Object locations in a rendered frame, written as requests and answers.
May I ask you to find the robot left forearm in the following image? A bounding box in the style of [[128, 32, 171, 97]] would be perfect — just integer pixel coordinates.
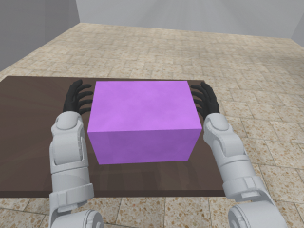
[[48, 111, 94, 228]]

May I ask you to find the robot right forearm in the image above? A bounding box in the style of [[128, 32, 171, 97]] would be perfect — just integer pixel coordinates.
[[203, 113, 288, 228]]

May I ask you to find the left robot upper arm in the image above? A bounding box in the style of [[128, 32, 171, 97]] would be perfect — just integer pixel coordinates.
[[51, 209, 105, 228]]

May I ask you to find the robot left hand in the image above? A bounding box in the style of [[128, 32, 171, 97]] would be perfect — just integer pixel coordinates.
[[62, 79, 93, 115]]

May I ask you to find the right robot upper arm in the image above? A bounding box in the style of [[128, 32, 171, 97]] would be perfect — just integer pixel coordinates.
[[228, 200, 287, 228]]

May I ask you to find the robot right hand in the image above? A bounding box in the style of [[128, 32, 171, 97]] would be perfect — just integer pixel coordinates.
[[190, 82, 220, 121]]

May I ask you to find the table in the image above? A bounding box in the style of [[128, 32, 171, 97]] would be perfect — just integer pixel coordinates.
[[0, 75, 226, 199]]

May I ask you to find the carton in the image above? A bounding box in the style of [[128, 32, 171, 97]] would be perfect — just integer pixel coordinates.
[[87, 81, 202, 165]]

